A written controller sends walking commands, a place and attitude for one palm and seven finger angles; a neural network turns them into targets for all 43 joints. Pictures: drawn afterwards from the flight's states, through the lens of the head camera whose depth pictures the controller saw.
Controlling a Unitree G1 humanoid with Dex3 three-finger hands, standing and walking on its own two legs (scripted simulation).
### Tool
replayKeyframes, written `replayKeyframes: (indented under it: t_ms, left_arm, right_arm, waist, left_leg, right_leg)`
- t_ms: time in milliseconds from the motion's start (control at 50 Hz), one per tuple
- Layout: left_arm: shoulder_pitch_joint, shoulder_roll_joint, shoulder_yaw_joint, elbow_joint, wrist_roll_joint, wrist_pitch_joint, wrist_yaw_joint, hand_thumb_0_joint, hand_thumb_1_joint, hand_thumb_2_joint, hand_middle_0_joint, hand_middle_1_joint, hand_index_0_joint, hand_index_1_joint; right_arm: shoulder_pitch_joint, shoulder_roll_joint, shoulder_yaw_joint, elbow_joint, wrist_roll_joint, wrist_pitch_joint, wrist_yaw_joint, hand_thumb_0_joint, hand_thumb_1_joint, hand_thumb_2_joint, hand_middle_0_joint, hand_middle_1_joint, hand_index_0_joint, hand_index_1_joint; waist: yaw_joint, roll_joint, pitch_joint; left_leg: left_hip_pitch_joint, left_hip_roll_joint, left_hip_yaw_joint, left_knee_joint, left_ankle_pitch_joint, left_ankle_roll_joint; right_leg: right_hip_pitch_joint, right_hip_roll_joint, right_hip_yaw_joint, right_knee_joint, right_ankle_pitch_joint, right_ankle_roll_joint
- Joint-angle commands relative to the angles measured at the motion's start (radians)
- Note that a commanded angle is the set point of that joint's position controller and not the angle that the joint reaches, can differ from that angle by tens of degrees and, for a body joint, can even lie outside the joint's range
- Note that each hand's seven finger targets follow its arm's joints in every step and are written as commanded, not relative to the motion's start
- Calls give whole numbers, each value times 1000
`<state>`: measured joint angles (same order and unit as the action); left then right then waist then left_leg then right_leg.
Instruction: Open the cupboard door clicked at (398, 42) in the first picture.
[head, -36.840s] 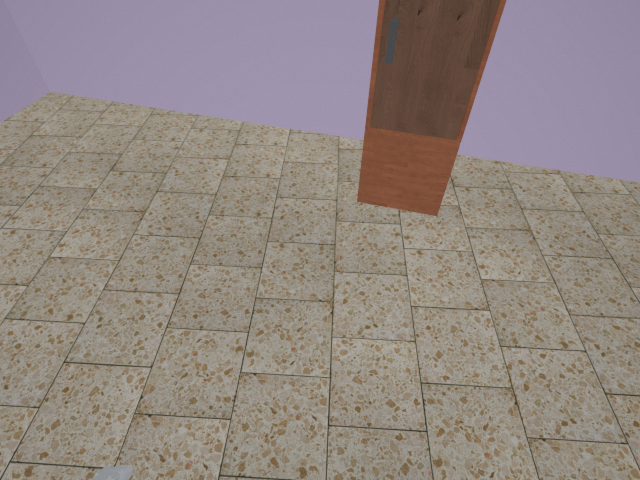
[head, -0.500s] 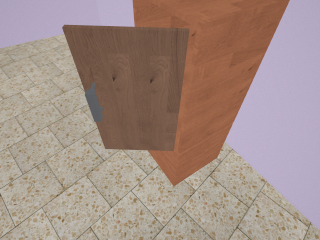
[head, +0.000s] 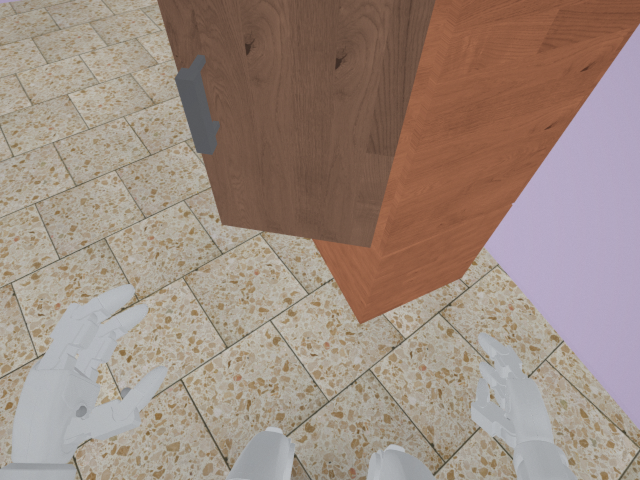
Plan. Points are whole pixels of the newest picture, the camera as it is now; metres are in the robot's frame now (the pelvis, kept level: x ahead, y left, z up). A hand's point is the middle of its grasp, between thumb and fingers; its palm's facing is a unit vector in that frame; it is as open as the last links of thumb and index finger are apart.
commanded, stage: raise the hand with hooked fingers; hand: left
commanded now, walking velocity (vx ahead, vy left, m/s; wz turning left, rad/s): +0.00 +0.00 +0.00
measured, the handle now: (203, 105) +0.58 +0.27 +0.10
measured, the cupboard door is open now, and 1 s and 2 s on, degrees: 55 55 55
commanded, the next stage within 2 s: move the hooked fingers beside the handle in 1.50 s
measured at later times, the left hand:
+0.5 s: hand (131, 329) +0.24 +0.24 +0.06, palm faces -0.07 -1.00 -0.05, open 12.6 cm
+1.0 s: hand (86, 247) +0.31 +0.30 +0.11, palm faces +0.00 -1.00 -0.04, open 14.0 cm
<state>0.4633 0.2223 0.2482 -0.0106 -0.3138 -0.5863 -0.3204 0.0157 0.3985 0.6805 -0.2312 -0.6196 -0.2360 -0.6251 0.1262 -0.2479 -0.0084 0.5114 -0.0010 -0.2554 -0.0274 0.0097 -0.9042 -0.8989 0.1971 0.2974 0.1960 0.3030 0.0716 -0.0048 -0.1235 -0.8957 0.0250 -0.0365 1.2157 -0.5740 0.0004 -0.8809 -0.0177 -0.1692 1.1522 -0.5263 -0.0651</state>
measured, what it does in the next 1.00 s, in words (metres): stands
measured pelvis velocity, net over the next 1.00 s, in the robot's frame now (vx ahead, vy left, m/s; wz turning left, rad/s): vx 0.01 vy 0.04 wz -0.03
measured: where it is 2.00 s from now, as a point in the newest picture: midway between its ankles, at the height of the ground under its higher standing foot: outside the picture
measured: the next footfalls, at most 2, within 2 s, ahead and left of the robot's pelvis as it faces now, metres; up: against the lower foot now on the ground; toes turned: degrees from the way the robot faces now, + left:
none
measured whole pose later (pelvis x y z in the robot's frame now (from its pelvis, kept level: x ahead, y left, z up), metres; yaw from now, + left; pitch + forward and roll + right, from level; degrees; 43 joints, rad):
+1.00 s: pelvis +0.01 +0.04 +0.05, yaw -2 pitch +11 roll -3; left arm -0.04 0.42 0.42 0.39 -0.35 -0.29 -0.49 -0.01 -0.50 0.30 -0.30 -1.19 -0.30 -1.20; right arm 0.28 -0.27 0.06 0.55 0.03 -0.21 -0.07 0.01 -0.90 -0.90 0.20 0.30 0.20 0.30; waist 0.00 0.00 -0.08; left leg -0.67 0.00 0.03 0.95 -0.47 0.05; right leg -0.66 -0.02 -0.10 0.87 -0.40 -0.01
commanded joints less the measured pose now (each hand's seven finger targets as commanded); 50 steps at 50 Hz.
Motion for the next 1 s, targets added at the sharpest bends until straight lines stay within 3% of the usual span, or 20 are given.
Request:
replayKeyframes:
  t_ms: [0, 20, 40, 80, 140, 180, 220, 240, 300, 340, 360, 440, 520, 620, 680, 700, 760, 840, 860, 980]
  left_arm:
    - [-242, 195, 18, -72, -14, 52, -141, 0, 177, 590, -252, -765, -252, -765]
    - [-227, 220, 54, -31, -26, 111, -160, 0, 153, 580, -253, -780, -253, -780]
    - [-189, 266, 117, 37, -45, 175, -181, 0, 130, 570, -255, -795, -255, -795]
    - [-144, 311, 197, -19, -87, 263, -185, 0, 83, 550, -258, -825, -258, -825]
    - [-104, 322, 294, -77, -129, 287, -108, 0, 13, 520, -263, -870, -263, -870]
    - [-102, 277, 280, -112, -119, 236, -44, 0, -33, 500, -267, -900, -267, -900]
    - [-138, 225, 234, -79, -95, 180, -3, 0, -80, 480, -270, -930, -270, -930]
    - [-178, 219, 206, -57, -84, 158, -7, 0, -103, 470, -272, -945, -272, -945]
    - [-231, 203, 125, 25, -45, 110, -53, 0, -173, 440, -277, -990, -277, -990]
    - [-299, 225, 101, 33, -53, 108, -106, 0, -220, 420, -280, -1020, -280, -1020]
    - [-328, 267, 120, 11, -53, 108, -128, 0, -243, 410, -282, -1035, -282, -1035]
    - [-396, 377, 220, -42, -78, 113, -130, 0, -337, 370, -288, -1095, -288, -1095]
    - [-368, 345, 240, -24, -87, 123, -72, 0, -430, 330, -295, -1155, -295, -1155]
    - [-401, 310, 188, 133, -61, 218, -92, 0, -500, 300, -300, -1200, -300, -1200]
    - [-480, 329, 174, 154, -50, 267, -138, 0, -500, 300, -300, -1200, -300, -1200]
    - [-518, 336, 173, 131, -50, 267, -144, 0, -500, 300, -300, -1200, -300, -1200]
    - [-621, 395, 220, 97, -57, 248, -148, 0, -500, 300, -300, -1200, -300, -1200]
    - [-671, 440, 266, 120, -62, 209, -141, 0, -500, 300, -300, -1200, -300, -1200]
    - [-677, 437, 265, 140, -60, 210, -146, 0, -500, 300, -300, -1200, -300, -1200]
    - [-699, 448, 263, 253, -65, 280, -201, 0, -500, 300, -300, -1200, -300, -1200]
  right_arm:
    - [78, -153, -46, -77, 41, -42, -41, 0, -900, -900, 200, 300, 200, 300]
    - [69, -155, -45, -85, 49, -36, -47, 0, -900, -900, 200, 300, 200, 300]
    - [56, -158, -40, -98, 53, -27, -49, 0, -900, -900, 200, 300, 200, 300]
    - [39, -144, -36, -142, 57, -6, -50, 0, -900, -900, 200, 300, 200, 300]
    - [27, -100, -28, -159, 48, 1, -43, 0, -900, -900, 200, 300, 200, 300]
    - [49, -86, -33, -142, 43, -4, -35, 0, -900, -900, 200, 300, 200, 300]
    - [60, -91, -42, -113, 39, -12, -29, 0, -900, -900, 200, 300, 200, 300]
    - [58, -102, -40, -110, 34, -14, -27, 0, -900, -900, 200, 300, 200, 300]
    - [103, -137, -46, -91, 40, -26, -27, 0, -900, -900, 200, 300, 200, 300]
    - [115, -158, -45, -99, 46, -36, -35, 0, -900, -900, 200, 300, 200, 300]
    - [125, -166, -47, -99, 50, -39, -40, 0, -900, -900, 200, 300, 200, 300]
    - [129, -172, -41, -102, 49, -48, -56, 0, -900, -900, 200, 300, 200, 300]
    - [122, -157, -30, -103, 45, -44, -50, 0, -900, -900, 200, 300, 200, 300]
    - [130, -174, -23, -119, 48, -13, -42, 0, -900, -900, 200, 300, 200, 300]
    - [139, -182, -20, -129, 53, -6, -46, 0, -900, -900, 200, 300, 200, 300]
    - [139, -183, -21, -132, 53, -7, -48, 0, -900, -900, 200, 300, 200, 300]
    - [140, -179, -13, -126, 45, -9, -53, 0, -900, -900, 200, 300, 200, 300]
    - [146, -178, -9, -107, 39, -11, -58, 0, -900, -900, 200, 300, 200, 300]
    - [146, -175, -6, -102, 40, -7, -57, 0, -900, -900, 200, 300, 200, 300]
    - [156, -187, -12, -96, 48, 9, -63, 0, -900, -900, 200, 300, 200, 300]
  waist:
    - [-159, -6, -171]
    - [-140, -26, -192]
    - [-95, -16, -210]
    - [-41, -13, -311]
    - [9, -20, -364]
    - [-3, 0, -305]
    - [-40, -15, -201]
    - [-56, -20, -156]
    - [-101, 11, -122]
    - [-111, 31, -124]
    - [-105, 52, -172]
    - [-73, 98, -238]
    - [-53, 136, -203]
    - [-78, 78, -113]
    - [-83, 87, -139]
    - [-88, 67, -156]
    - [-82, 94, -200]
    - [-76, 97, -209]
    - [-75, 126, -212]
    - [-72, 113, -225]
  left_leg:
    - [28, -17, -1, -134, 218, 37]
    - [17, -22, 6, -146, 218, 39]
    - [19, -27, 10, -159, 246, 35]
    - [59, -39, 19, -200, 313, 31]
    - [84, -35, 7, -231, 384, 17]
    - [108, -31, 10, -269, 396, 13]
    - [107, -29, 13, -287, 356, 13]
    - [88, -28, 9, -281, 339, 16]
    - [102, -31, 16, -283, 262, 24]
    - [126, -33, 12, -288, 249, 30]
    - [156, -32, 14, -301, 247, 32]
    - [239, -25, -3, -350, 297, 30]
    - [297, -21, -12, -398, 356, 13]
    - [264, -20, -12, -425, 301, 8]
    - [299, -18, -16, -432, 346, 6]
    - [313, -16, -21, -432, 353, 7]
    - [359, -15, -31, -437, 395, 0]
    - [382, -13, -35, -434, 433, -9]
    - [389, -15, -32, -440, 443, -11]
    - [404, -14, -25, -456, 489, -10]
  right_leg:
    - [168, 25, 223, -266, 121, 52]
    - [212, 15, 239, -292, 101, 59]
    - [273, 10, 253, -300, 115, 54]
    - [418, -16, 262, -320, 210, 68]
    - [522, -26, 260, -304, 375, 79]
    - [470, -14, 221, -300, 396, 72]
    - [375, -2, 194, -311, 311, 72]
    - [340, 4, 194, -309, 268, 66]
    - [248, 5, 193, -329, 125, 60]
    - [237, 9, 196, -336, 94, 51]
    - [260, 7, 199, -346, 90, 51]
    - [313, 24, 157, -322, 158, 38]
    - [314, 32, 108, -312, 235, 34]
    - [285, 33, 95, -342, 214, 41]
    - [300, 37, 93, -347, 260, 37]
    - [304, 38, 92, -350, 267, 39]
    - [321, 44, 92, -345, 285, 30]
    - [328, 49, 94, -341, 304, 26]
    - [328, 46, 96, -345, 307, 27]
    - [357, 41, 96, -370, 349, 32]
